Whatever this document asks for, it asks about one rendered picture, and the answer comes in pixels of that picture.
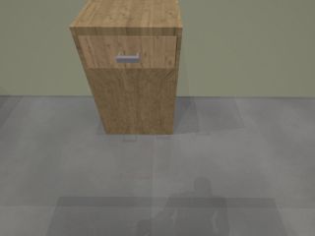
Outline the drawer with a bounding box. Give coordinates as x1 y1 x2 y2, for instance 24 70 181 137
78 35 177 69

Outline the handle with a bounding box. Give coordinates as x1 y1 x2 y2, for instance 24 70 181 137
116 52 140 63

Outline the cabinet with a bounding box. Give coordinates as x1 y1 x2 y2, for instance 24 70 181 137
69 0 183 135

